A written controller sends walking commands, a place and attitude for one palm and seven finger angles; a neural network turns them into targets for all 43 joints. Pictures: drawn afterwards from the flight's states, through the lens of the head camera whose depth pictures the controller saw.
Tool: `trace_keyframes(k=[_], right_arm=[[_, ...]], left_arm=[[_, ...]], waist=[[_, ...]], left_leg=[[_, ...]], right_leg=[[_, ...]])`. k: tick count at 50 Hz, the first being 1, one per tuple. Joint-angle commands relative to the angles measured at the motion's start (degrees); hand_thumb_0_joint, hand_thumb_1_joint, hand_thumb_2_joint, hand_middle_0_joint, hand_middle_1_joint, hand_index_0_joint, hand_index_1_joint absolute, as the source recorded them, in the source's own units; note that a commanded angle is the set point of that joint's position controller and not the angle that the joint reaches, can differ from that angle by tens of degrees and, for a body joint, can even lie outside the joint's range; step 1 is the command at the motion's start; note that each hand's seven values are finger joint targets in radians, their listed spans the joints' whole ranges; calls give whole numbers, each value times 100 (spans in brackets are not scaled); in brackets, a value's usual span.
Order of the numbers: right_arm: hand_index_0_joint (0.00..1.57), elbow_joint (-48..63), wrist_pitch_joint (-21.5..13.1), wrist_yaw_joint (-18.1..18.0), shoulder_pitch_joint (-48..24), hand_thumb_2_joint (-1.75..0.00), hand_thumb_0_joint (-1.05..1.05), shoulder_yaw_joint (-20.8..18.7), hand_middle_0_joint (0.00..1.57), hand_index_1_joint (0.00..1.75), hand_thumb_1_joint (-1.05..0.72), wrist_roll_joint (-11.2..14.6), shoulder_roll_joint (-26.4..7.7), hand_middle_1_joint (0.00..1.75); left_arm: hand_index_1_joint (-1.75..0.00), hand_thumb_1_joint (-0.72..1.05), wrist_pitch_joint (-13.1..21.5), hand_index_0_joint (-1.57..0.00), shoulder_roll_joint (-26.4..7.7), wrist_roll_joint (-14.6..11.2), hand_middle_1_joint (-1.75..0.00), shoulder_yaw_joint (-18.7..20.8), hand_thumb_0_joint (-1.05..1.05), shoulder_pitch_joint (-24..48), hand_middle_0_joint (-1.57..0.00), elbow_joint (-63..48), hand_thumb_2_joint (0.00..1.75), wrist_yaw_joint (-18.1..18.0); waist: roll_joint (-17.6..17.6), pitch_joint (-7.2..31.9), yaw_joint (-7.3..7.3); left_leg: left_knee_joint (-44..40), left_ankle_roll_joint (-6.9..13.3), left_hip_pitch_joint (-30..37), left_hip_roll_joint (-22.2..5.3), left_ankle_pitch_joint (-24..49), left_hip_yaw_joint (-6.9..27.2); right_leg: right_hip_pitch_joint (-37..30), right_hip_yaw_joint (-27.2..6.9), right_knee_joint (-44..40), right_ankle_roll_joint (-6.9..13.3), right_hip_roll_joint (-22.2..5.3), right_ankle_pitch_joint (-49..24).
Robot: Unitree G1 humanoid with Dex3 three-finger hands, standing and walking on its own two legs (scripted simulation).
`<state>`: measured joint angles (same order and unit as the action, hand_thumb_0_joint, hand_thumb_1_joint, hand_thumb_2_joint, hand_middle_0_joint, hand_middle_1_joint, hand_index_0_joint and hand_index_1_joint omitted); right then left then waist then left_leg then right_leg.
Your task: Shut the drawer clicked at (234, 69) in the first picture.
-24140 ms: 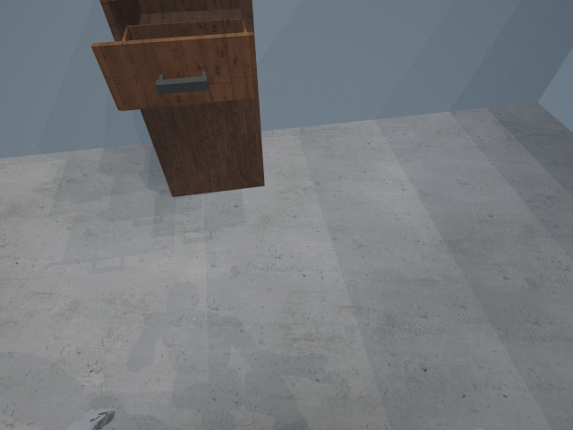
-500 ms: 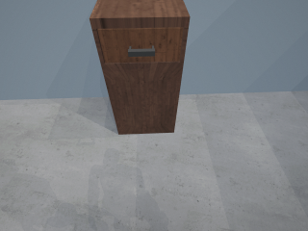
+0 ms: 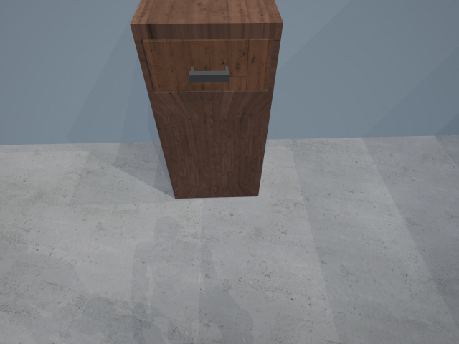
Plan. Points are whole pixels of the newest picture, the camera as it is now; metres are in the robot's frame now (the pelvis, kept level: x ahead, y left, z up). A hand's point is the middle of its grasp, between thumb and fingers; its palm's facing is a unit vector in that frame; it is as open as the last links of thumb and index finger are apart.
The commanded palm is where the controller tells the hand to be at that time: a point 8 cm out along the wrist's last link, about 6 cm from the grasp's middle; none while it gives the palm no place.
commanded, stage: look to check the result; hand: left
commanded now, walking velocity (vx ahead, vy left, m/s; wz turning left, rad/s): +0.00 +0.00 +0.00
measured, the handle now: (209, 72) +0.89 +0.12 -0.01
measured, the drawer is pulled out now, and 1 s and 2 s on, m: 0.00 0.00 0.00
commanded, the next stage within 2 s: stand and wait in 0.08 s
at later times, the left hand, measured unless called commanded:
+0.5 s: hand out of the picture +0.00 +0.17 -0.17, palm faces +0.04 -0.98 -0.21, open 7.3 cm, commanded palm none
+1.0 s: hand out of the picture +0.01 +0.18 -0.17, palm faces +0.03 -0.97 -0.22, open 7.3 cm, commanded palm none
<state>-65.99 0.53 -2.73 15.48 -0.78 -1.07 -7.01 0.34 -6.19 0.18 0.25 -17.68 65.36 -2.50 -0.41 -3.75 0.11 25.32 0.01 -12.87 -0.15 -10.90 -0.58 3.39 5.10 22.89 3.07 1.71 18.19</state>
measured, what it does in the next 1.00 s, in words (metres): stands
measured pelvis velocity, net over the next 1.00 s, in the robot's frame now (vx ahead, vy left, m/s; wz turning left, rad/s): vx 0.00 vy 0.00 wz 0.00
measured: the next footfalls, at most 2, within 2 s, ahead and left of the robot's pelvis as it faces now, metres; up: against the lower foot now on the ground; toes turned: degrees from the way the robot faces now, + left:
none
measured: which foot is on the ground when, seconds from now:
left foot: down 0.00-1.00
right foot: down 0.00-1.00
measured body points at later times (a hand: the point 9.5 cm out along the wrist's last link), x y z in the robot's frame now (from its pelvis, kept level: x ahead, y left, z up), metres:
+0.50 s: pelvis +0.00 +0.00 +0.00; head +0.02 -0.01 +0.45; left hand +0.00 +0.22 -0.16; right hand +0.00 -0.22 -0.17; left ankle +0.03 +0.12 -0.74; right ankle -0.06 -0.08 -0.74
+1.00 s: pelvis +0.00 +0.00 +0.00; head +0.02 +0.00 +0.45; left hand +0.01 +0.23 -0.15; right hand +0.01 -0.23 -0.16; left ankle +0.03 +0.12 -0.74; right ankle -0.06 -0.08 -0.74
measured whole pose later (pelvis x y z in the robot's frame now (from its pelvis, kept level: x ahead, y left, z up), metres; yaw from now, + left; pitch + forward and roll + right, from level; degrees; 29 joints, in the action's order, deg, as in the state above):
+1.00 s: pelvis +0.00 +0.00 +0.00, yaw +0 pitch -2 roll +0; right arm -65.7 0.4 -2.5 13.0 -0.9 -1.0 -9.8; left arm 0.5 -9.8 0.3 0.8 -14.7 64.6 -2.0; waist -0.4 -3.7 0.1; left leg 23.8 -0.1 -11.6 -0.4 -10.4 -0.7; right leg 1.8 4.9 20.5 3.0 2.0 17.1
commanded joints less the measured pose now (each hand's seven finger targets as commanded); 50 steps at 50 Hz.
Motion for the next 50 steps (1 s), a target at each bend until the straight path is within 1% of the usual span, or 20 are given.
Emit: trace_keyframes(k=[1, 5, 7, 8, 10, 15, 17, 18, 22, 23, 31, 33, 36, 40, 42, 43, 46, 47, 48, 50], right_arm=[[20, 66, -82, -7, 497, -90, 0, -47, 20, 30, -90, 24, -478, 30], [20, 83, -92, -15, 468, -90, 0, -52, 20, 30, -90, 26, -508, 30], [20, 84, -89, -13, 458, -90, 0, -52, 20, 30, -90, 28, -521, 30], [20, 95, -80, -12, 451, -90, 0, -60, 20, 30, -90, 32, -548, 30], [20, 85, -79, -7, 440, -90, 0, -52, 20, 30, -90, 25, -547, 30], [20, 92, -82, -4, 413, -90, 0, -62, 20, 30, -90, 23, -599, 30], [20, 87, -82, -5, 388, -90, 0, -53, 20, 30, -90, 25, -608, 30], [20, 105, -76, -4, 380, -90, 0, -72, 20, 30, -90, 29, -639, 30], [20, 92, -66, 3, 343, -90, 0, -59, 20, 30, -90, 24, -650, 30], [20, 116, -61, 4, 323, -90, 0, -69, 20, 30, -90, 31, -657, 30], [20, 112, -84, -4, 267, -90, 0, -63, 20, 30, -90, 28, -747, 30], [20, 127, -89, -8, 244, -90, 0, -77, 20, 30, -90, 35, -783, 30], [20, 126, -100, -5, 234, -90, 0, -72, 20, 30, -90, 30, -804, 30], [20, 140, -93, 0, 180, -90, 0, -83, 20, 30, -90, 33, -832, 30], [20, 139, -92, 3, 148, -90, 0, -85, 20, 30, -90, 29, -858, 30], [20, 150, -90, 3, 140, -90, 0, -91, 20, 30, -90, 38, -876, 30], [20, 146, -93, 6, 108, -90, 0, -92, 20, 30, -90, 33, -891, 30], [20, 146, -95, 5, 102, -90, 0, -90, 20, 30, -90, 32, -924, 30], [20, 171, -94, 6, 77, -90, 0, -103, 20, 30, -90, 40, -934, 30], [20, 158, -95, 9, 53, -90, 0, -88, 20, 30, -90, 30, -940, 30]], left_arm=[[-30, 90, 75, -20, -642, -2, -30, 146, 0, -497, -20, -72, 90, -30], [-30, 90, 78, -20, -668, 3, -30, 162, 0, -480, -20, -94, 90, -33], [-30, 90, 74, -20, -695, -2, -30, 165, 0, -449, -20, -106, 90, -29], [-30, 90, 75, -20, -713, 7, -30, 169, 0, -447, -20, -116, 90, -34], [-30, 90, 70, -20, -727, 2, -30, 175, 0, -413, -20, -130, 90, -28], [-30, 90, 79, -20, -799, 5, -30, 195, 0, -349, -20, -165, 90, -28], [-30, 90, 74, -20, -810, -2, -30, 191, 0, -338, -20, -165, 90, -21], [-30, 90, 75, -20, -842, 10, -30, 204, 0, -333, -20, -171, 90, -26], [-30, 90, 72, -20, -873, -2, -30, 193, 0, -281, -20, -170, 90, -15], [-30, 90, 77, -20, -880, 9, -30, 197, 0, -329, -20, -171, 90, -22], [-30, 90, 83, -20, -946, -1, -30, 203, 0, -215, -20, -170, 90, -1], [-30, 90, 86, -20, -968, 10, -30, 209, 0, -222, -20, -175, 90, -6], [-30, 90, 89, -20, -978, 4, -30, 209, 0, -179, -20, -178, 90, 5], [-30, 90, 92, -20, -1016, 7, -30, 205, 0, -167, -20, -171, 90, 1], [-30, 90, 92, -20, -1041, 7, -30, 205, 0, -131, -20, -170, 90, 7], [-30, 90, 92, -20, -1055, 13, -30, 213, 0, -134, -20, -182, 90, 2], [-30, 90, 99, -20, -1087, 7, -30, 210, 0, -109, -20, -182, 90, 7], [-30, 90, 103, -20, -1109, 7, -30, 214, 0, -88, -20, -193, 90, 8], [-30, 90, 102, -20, -1115, 14, -30, 216, 0, -91, -20, -201, 90, 5], [-30, 90, 96, -20, -1099, 6, -30, 204, 0, -38, -20, -197, 90, 17]], waist=[[24, -84, 43], [77, -45, 32], [23, -66, 30], [122, -87, 31], [95, -153, 34], [127, -87, 40], [34, -108, 33], [107, -99, 26], [66, -198, 30], [149, -158, 22], [-5, -56, 34], [81, -8, 33], [31, 40, 40], [114, -14, 31], [51, -35, 34], [126, -10, 30], [40, 7, 30], [108, 56, 43], [70, 38, 23], [56, -71, 35]], left_leg=[[-227, 214, 340, -510, 1151, 382], [-206, 220, 379, -513, 1286, 367], [-231, 214, 367, -507, 1226, 376], [-219, 212, 351, -506, 1191, 381], [-238, 208, 316, -504, 1158, 374], [-230, 201, 328, -513, 1188, 358], [-238, 198, 334, -507, 1160, 372], [-210, 198, 328, -504, 1183, 354], [-246, 186, 293, -499, 1046, 362], [-204, 188, 328, -490, 1055, 344], [-270, 186, 398, -537, 1196, 363], [-252, 192, 433, -537, 1238, 375], [-299, 193, 462, -551, 1244, 387], [-288, 197, 440, -538, 1174, 378], [-311, 189, 435, -541, 1168, 378], [-299, 196, 457, -542, 1206, 396], [-301, 195, 459, -537, 1170, 383], [-308, 191, 474, -547, 1172, 390], [-293, 191, 480, -544, 1194, 375], [-375, 191, 457, -564, 1147, 423]], right_leg=[[498, -589, -541, -36, -821, -1307], [427, -574, -508, -59, -829, -1583], [436, -583, -534, -57, -833, -1497], [448, -579, -547, -67, -816, -1459], [457, -579, -562, -66, -825, -1439], [389, -574, -558, -74, -839, -1565], [408, -599, -579, -73, -836, -1501], [384, -579, -581, -96, -837, -1567], [448, -601, -647, -103, -849, -1425], [450, -611, -656, -140, -852, -1514], [380, -612, -612, -96, -844, -1587], [355, -613, -618, -112, -834, -1645], [325, -605, -615, -81, -846, -1587], [353, -614, -662, -132, -864, -1642], [366, -617, -669, -122, -864, -1605], [354, -608, -665, -133, -849, -1615], [342, -637, -695, -158, -870, -1663], [308, -632, -687, -146, -867, -1679], [334, -636, -684, -160, -867, -1710], [398, -623, -707, -102, -856, -1482]])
